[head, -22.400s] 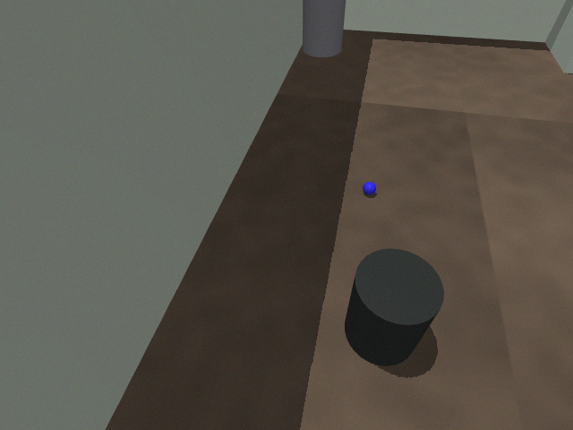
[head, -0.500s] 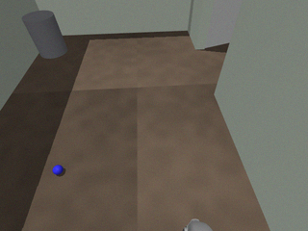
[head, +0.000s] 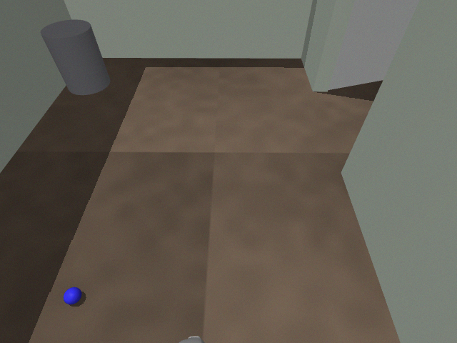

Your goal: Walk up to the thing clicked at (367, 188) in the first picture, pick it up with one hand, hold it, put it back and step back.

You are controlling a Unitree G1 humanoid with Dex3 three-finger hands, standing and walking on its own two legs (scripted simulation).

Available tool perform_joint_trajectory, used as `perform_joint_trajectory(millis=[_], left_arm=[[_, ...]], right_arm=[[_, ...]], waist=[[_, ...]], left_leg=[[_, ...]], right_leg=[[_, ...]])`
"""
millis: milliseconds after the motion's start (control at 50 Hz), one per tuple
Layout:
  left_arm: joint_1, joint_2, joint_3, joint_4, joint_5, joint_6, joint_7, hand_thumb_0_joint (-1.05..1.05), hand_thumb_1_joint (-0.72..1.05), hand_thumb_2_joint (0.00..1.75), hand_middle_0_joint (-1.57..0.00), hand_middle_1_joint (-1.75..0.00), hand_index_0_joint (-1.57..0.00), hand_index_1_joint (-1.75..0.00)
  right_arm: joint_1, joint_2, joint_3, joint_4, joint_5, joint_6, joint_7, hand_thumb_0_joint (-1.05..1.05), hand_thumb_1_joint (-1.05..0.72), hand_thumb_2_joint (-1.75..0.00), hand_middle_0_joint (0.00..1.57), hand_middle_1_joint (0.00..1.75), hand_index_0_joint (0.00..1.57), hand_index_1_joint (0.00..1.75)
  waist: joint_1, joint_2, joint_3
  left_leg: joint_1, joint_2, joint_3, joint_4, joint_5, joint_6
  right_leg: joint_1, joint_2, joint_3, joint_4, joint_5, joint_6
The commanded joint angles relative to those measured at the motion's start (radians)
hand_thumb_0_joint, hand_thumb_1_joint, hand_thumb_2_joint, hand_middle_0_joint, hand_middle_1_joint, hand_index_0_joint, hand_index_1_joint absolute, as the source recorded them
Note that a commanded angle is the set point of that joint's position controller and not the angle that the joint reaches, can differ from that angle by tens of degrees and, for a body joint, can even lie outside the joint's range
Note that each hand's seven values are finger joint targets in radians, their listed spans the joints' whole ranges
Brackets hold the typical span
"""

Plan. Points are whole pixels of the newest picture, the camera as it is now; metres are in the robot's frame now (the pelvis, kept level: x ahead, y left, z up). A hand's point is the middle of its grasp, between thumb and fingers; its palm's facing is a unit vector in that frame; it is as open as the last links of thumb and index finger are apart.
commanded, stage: walk up
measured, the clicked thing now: (72, 295) +0.41 +0.70 -0.73
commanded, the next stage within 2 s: none
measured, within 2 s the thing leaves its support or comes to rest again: neither
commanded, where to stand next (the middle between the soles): +0.66 -0.02 m, yaw +0 degrees
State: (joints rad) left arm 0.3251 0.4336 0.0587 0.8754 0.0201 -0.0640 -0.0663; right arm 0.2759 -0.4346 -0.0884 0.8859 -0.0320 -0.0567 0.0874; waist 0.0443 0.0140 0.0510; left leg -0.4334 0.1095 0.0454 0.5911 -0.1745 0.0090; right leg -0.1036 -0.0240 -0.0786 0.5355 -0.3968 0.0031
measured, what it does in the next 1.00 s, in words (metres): walks ahead: left foot, then right foot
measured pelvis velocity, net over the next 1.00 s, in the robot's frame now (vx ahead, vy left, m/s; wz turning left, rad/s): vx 0.41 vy -0.01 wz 0.01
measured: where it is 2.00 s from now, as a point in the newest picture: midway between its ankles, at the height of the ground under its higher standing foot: (247, 259)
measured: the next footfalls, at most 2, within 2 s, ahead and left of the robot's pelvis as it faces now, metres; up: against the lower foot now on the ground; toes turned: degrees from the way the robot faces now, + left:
left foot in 0.02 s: +0.16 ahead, +0.14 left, +0.00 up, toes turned +5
right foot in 0.42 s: +0.34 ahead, -0.16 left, +0.00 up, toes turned -6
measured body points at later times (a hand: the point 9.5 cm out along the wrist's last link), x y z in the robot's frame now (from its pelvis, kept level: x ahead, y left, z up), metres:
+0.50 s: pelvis +0.22 -0.04 -0.01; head +0.24 -0.06 +0.44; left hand +0.33 +0.29 -0.10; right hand +0.25 -0.36 -0.14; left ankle +0.13 +0.12 -0.68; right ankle +0.30 -0.15 -0.73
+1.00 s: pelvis +0.41 -0.01 +0.00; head +0.42 +0.01 +0.45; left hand +0.44 +0.32 -0.12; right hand +0.50 -0.33 -0.09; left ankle +0.45 +0.11 -0.73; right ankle +0.38 -0.15 -0.66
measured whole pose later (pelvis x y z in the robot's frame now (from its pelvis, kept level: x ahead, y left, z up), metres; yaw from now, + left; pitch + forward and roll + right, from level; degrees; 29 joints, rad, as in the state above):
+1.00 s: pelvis +0.41 -0.01 +0.00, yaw +0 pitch -3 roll +0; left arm 0.33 0.44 0.04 0.89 0.00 -0.04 -0.03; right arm 0.27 -0.39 -0.05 0.82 -0.01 -0.08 0.05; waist 0.02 -0.05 0.08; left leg -0.30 0.04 0.07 0.59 -0.24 0.01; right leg -0.41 -0.04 0.00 1.09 -0.43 -0.04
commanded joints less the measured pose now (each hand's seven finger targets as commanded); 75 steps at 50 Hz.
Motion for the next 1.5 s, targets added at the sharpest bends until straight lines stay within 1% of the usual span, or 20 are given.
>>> perform_joint_trajectory(millis=[0, 20, 40, 120, 240, 380, 400, 440, 560, 700, 800, 820, 860, 960, 1060, 1180, 1200, 1240, 1340, 1480], left_arm=[[-0.036, 0.124, 0.024, -0.113, -0.015, -0.029, 0.020, 0.00, 0.90, 0.90, -0.20, -0.30, -0.20, -0.30], [-0.013, 0.155, 0.037, -0.104, -0.028, -0.024, 0.030, 0.00, 0.90, 0.90, -0.20, -0.30, -0.20, -0.30], [-0.035, 0.231, 0.043, -0.085, -0.017, -0.022, 0.044, 0.00, 0.90, 0.90, -0.20, -0.30, -0.20, -0.30], [0.041, 0.211, 0.041, -0.016, -0.032, -0.010, 0.026, 0.00, 0.90, 0.90, -0.20, -0.30, -0.20, -0.30], [-0.090, 0.170, 0.041, -0.061, -0.010, 0.001, -0.011, 0.00, 0.90, 0.90, -0.20, -0.30, -0.20, -0.30], [0.012, 0.191, 0.074, -0.015, -0.008, -0.019, -0.005, 0.00, 0.90, 0.90, -0.20, -0.30, -0.20, -0.30], [0.103, 0.234, 0.094, 0.007, -0.005, -0.032, 0.009, 0.00, 0.90, 0.90, -0.20, -0.30, -0.20, -0.30], [0.152, 0.366, 0.111, -0.014, -0.016, -0.039, 0.026, 0.00, 0.90, 0.90, -0.20, -0.30, -0.20, -0.30], [-0.004, 0.229, 0.069, -0.072, -0.023, -0.047, 0.041, 0.00, 0.90, 0.90, -0.20, -0.30, -0.20, -0.30], [-0.001, 0.261, 0.074, -0.112, -0.008, -0.049, 0.034, 0.00, 0.90, 0.90, -0.20, -0.30, -0.20, -0.30], [-0.015, 0.242, 0.056, -0.115, -0.010, -0.035, 0.031, 0.00, 0.90, 0.90, -0.20, -0.30, -0.20, -0.30], [0.018, 0.205, 0.037, -0.114, -0.010, -0.033, 0.032, 0.00, 0.90, 0.90, -0.20, -0.30, -0.20, -0.30], [0.056, 0.156, 0.030, -0.118, -0.028, -0.024, 0.041, 0.00, 0.90, 0.90, -0.20, -0.30, -0.20, -0.30], [0.069, 0.200, 0.038, -0.045, -0.026, -0.009, 0.041, 0.00, 0.90, 0.90, -0.20, -0.30, -0.20, -0.30], [0.007, 0.172, 0.045, -0.061, -0.013, -0.003, 0.010, 0.00, 0.90, 0.90, -0.20, -0.30, -0.20, -0.30], [0.106, 0.198, 0.074, 0.005, -0.005, -0.031, 0.023, 0.00, 0.90, 0.90, -0.20, -0.30, -0.20, -0.30], [0.172, 0.234, 0.087, 0.016, -0.003, -0.043, 0.037, 0.00, 0.90, 0.90, -0.20, -0.30, -0.20, -0.30], [0.180, 0.356, 0.097, -0.023, -0.008, -0.053, 0.053, 0.00, 0.90, 0.90, -0.20, -0.30, -0.20, -0.30], [0.028, 0.265, 0.063, -0.058, -0.020, -0.049, 0.071, 0.00, 0.90, 0.90, -0.20, -0.30, -0.20, -0.30], [-0.067, 0.235, 0.031, -0.077, -0.012, -0.028, 0.086, 0.00, 0.90, 0.90, -0.20, -0.30, -0.20, -0.30]], right_arm=[[0.294, -0.309, -0.098, -0.004, -0.018, -0.053, -0.044, 0.00, -0.90, -0.90, 0.20, 0.30, 0.20, 0.30], [0.245, -0.352, -0.100, -0.046, 0.005, -0.057, -0.047, 0.00, -0.90, -0.90, 0.20, 0.30, 0.20, 0.30], [0.180, -0.352, -0.102, -0.063, 0.031, -0.053, -0.048, 0.00, -0.90, -0.90, 0.20, 0.30, 0.20, 0.30], [0.057, -0.240, -0.048, -0.093, 0.032, -0.057, -0.059, 0.00, -0.90, -0.90, 0.20, 0.30, 0.20, 0.30], [0.077, -0.259, -0.051, -0.113, 0.026, -0.058, -0.056, 0.00, -0.90, -0.90, 0.20, 0.30, 0.20, 0.30], [0.027, -0.225, -0.034, -0.142, 0.029, -0.037, -0.056, 0.00, -0.90, -0.90, 0.20, 0.30, 0.20, 0.30], [0.085, -0.164, -0.012, -0.139, 0.028, -0.036, -0.057, 0.00, -0.90, -0.90, 0.20, 0.30, 0.20, 0.30], [0.061, -0.186, -0.014, -0.148, 0.029, -0.023, -0.066, 0.00, -0.90, -0.90, 0.20, 0.30, 0.20, 0.30], [0.107, -0.172, -0.018, -0.059, 0.030, -0.009, -0.047, 0.00, -0.90, -0.90, 0.20, 0.30, 0.20, 0.30], [-0.041, -0.156, -0.031, -0.108, 0.010, -0.012, -0.016, 0.00, -0.90, -0.90, 0.20, 0.30, 0.20, 0.30], [0.035, -0.167, -0.043, -0.076, 0.009, -0.034, -0.020, 0.00, -0.90, -0.90, 0.20, 0.30, 0.20, 0.30], [0.103, -0.198, -0.055, -0.053, 0.008, -0.040, -0.032, 0.00, -0.90, -0.90, 0.20, 0.30, 0.20, 0.30], [0.214, -0.348, -0.089, -0.075, 0.012, -0.049, -0.051, 0.00, -0.90, -0.90, 0.20, 0.30, 0.20, 0.30], [0.065, -0.237, -0.042, -0.103, 0.037, -0.046, -0.066, 0.00, -0.90, -0.90, 0.20, 0.30, 0.20, 0.30], [0.035, -0.264, -0.047, -0.134, 0.023, -0.043, -0.057, 0.00, -0.90, -0.90, 0.20, 0.30, 0.20, 0.30], [-0.017, -0.205, -0.024, -0.161, 0.022, -0.012, -0.044, 0.00, -0.90, -0.90, 0.20, 0.30, 0.20, 0.30], [0.022, -0.142, -0.002, -0.157, 0.023, -0.008, -0.046, 0.00, -0.90, -0.90, 0.20, 0.30, 0.20, 0.30], [0.011, -0.168, -0.007, -0.165, 0.019, 0.003, -0.059, 0.00, -0.90, -0.90, 0.20, 0.30, 0.20, 0.30], [0.091, -0.183, -0.024, -0.065, 0.022, 0.024, -0.056, 0.00, -0.90, -0.90, 0.20, 0.30, 0.20, 0.30], [0.021, -0.122, -0.013, -0.042, 0.025, 0.041, -0.063, 0.00, -0.90, -0.90, 0.20, 0.30, 0.20, 0.30]], waist=[[-0.186, 0.328, -0.137], [-0.156, 0.275, -0.105], [-0.128, 0.141, -0.080], [-0.043, 0.155, 0.002], [-0.079, 0.156, 0.029], [0.020, 0.010, -0.059], [0.058, -0.158, -0.125], [0.075, -0.279, -0.103], [-0.027, -0.163, -0.012], [0.000, -0.147, 0.014], [-0.070, -0.056, -0.025], [-0.104, 0.029, -0.074], [-0.141, 0.288, -0.122], [-0.047, 0.128, -0.006], [-0.058, 0.182, 0.033], [0.023, 0.032, -0.026], [0.061, -0.137, -0.066], [0.058, -0.233, -0.033], [-0.031, -0.168, -0.011], [-0.045, -0.166, -0.070]], left_leg=[[0.559, 0.135, -0.286, -0.197, -0.290, 0.106], [0.547, 0.318, -0.725, -0.388, -0.401, 0.189], [0.481, 0.354, -0.726, -0.377, -0.383, 0.255], [0.294, 0.191, -0.223, -0.316, 0.009, 0.176], [0.280, 0.168, -0.104, -0.334, 0.032, 0.218], [0.138, 0.105, -0.023, -0.027, 0.035, 0.135], [0.065, 0.033, 0.035, 0.237, 0.028, 0.103], [-0.236, -0.109, -0.038, 0.607, -0.371, 0.033], [-0.104, -0.027, -0.091, 0.435, -0.169, 0.016], [-0.032, -0.005, -0.034, 0.105, -0.036, -0.005], [0.271, -0.081, 0.047, -0.043, -0.021, 0.024], [0.413, -0.093, 0.015, -0.080, -0.095, 0.051], [0.582, 0.315, -0.697, -0.341, -0.284, 0.239], [0.285, 0.185, -0.240, -0.260, 0.124, 0.206], [0.173, 0.169, -0.169, -0.316, -0.105, 0.237], [-0.037, 0.075, -0.078, -0.058, -0.290, 0.146], [-0.101, 0.011, -0.011, 0.184, -0.274, 0.110], [-0.289, -0.110, -0.059, 0.551, -0.387, 0.031], [-0.139, -0.017, -0.101, 0.452, -0.217, 0.015], [0.161, -0.057, -0.010, 0.131, -0.044, 0.003]], right_leg=[[-0.465, -0.016, -0.004, 0.528, 0.129, -0.081], [-0.608, 0.090, 0.094, 0.639, -0.120, -0.056], [-0.613, 0.021, 0.181, 0.717, -0.097, -0.065], [-0.486, -0.071, 0.163, 0.543, 0.063, -0.038], [-0.436, -0.093, 0.066, 0.246, 0.154, -0.007], [0.002, -0.007, -0.006, 0.011, 0.231, -0.043], [0.152, -0.041, 0.069, -0.065, 0.123, -0.060], [0.180, -0.415, 0.759, -0.299, -0.097, -0.239], [-0.058, -0.243, 0.253, -0.234, 0.323, -0.224], [-0.138, -0.264, 0.201, -0.276, 0.020, -0.232], [-0.243, -0.204, 0.096, -0.059, 0.152, -0.168], [-0.298, -0.159, 0.056, 0.132, 0.275, -0.141], [-0.618, 0.057, 0.009, 0.593, -0.129, -0.047], [-0.471, -0.089, 0.133, 0.516, 0.012, -0.044], [-0.370, -0.091, 0.064, 0.263, 0.100, -0.012], [0.038, 0.000, 0.015, 0.039, 0.196, -0.019], [0.144, -0.054, 0.118, -0.067, 0.075, -0.039], [0.099, -0.424, 0.758, -0.301, -0.055, -0.234], [-0.074, -0.268, 0.333, -0.195, 0.285, -0.212], [-0.255, -0.231, 0.147, -0.029, 0.579, -0.193]])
